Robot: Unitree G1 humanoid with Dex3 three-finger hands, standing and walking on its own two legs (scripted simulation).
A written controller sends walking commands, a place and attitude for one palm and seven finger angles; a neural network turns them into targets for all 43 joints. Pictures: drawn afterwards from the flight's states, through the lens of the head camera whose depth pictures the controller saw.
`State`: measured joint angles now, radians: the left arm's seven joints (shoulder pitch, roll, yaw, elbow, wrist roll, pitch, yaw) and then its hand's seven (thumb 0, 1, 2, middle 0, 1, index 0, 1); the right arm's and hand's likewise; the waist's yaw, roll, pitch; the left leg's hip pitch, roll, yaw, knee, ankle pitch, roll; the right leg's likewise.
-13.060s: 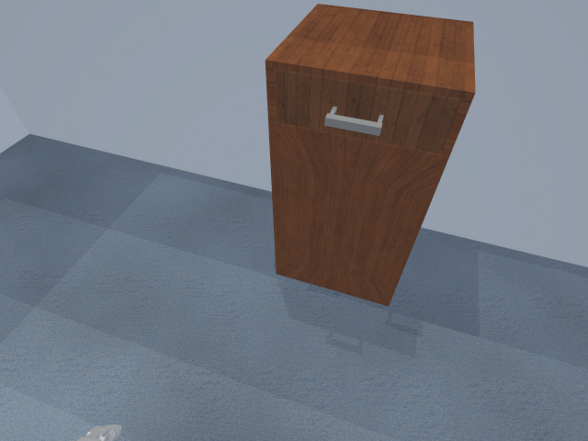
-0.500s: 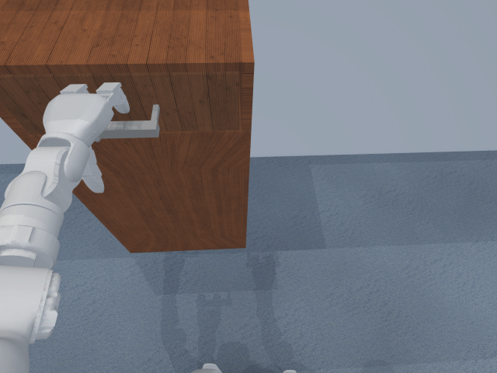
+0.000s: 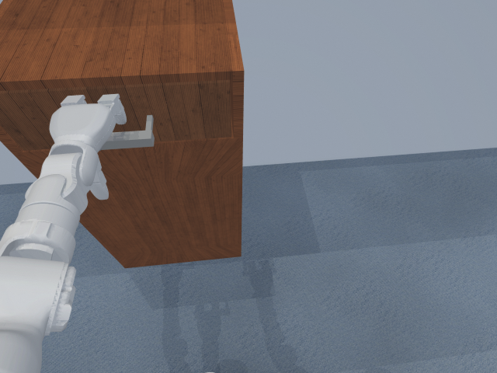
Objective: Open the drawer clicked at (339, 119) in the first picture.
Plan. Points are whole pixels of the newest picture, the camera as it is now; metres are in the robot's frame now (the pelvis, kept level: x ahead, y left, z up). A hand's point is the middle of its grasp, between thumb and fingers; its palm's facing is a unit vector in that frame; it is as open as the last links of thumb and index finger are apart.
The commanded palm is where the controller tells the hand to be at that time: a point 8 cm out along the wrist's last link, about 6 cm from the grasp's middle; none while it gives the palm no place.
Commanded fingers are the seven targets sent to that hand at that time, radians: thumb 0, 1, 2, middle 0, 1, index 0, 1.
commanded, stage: lower the fingers behind the handle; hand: left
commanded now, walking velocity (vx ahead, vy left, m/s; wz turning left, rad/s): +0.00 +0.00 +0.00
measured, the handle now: (117, 131) +0.52 +0.24 +0.05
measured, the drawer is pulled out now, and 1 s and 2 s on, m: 0.00 0.00 0.00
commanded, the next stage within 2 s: lift the fingers back up to retry in 0.60 s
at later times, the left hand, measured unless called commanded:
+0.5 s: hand (101, 152) +0.47 +0.25 +0.06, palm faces -0.03 +0.01 -1.00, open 13.8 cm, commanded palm +0.45 +0.24 +0.08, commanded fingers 0.00 -0.50 0.30 -0.30 -1.20 -0.30 -1.20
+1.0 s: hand (99, 146) +0.48 +0.25 +0.07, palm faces -0.06 -0.03 -1.00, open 13.8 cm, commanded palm +0.45 +0.25 +0.12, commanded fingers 0.00 -0.50 0.30 -0.30 -1.20 -0.30 -1.20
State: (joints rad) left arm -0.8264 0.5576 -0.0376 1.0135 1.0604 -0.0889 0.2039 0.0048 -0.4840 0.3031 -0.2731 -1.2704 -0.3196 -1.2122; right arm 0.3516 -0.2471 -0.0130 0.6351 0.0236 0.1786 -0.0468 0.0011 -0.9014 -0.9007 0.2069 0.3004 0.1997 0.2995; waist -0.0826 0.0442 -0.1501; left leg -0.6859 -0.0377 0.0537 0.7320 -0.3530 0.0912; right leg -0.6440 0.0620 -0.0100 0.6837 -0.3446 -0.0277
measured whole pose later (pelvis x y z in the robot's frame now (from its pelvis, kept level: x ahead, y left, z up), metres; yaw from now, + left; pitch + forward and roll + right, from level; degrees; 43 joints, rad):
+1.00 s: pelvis +0.00 -0.01 +0.00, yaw +0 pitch +18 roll -2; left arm -0.81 0.59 -0.02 0.98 1.04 -0.07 0.16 0.00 -0.48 0.30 -0.27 -1.26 -0.32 -1.21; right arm 0.37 -0.27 -0.02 0.64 0.03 0.17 -0.06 0.00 -0.90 -0.90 0.20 0.30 0.20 0.30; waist -0.09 0.05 -0.15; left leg -0.70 -0.02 0.04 0.75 -0.36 0.07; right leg -0.65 0.08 -0.02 0.69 -0.35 -0.04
